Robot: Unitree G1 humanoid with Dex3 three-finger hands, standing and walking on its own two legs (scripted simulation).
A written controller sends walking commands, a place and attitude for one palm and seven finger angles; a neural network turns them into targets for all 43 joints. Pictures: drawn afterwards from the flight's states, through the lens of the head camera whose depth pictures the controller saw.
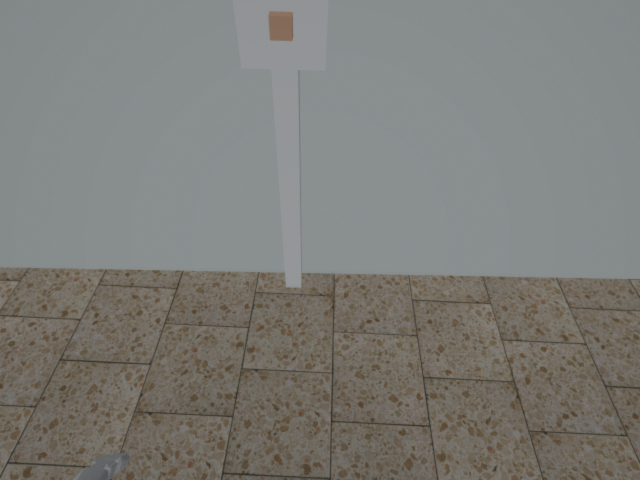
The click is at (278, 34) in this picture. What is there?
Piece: button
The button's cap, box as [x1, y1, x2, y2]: [268, 11, 292, 40]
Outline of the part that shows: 269,11 268,16 270,39 292,40 292,12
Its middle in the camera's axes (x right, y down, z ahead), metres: -0.08 -0.41 +0.75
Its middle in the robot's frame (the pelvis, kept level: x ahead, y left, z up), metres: +0.86 +0.12 +0.19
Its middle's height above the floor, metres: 0.96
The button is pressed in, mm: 0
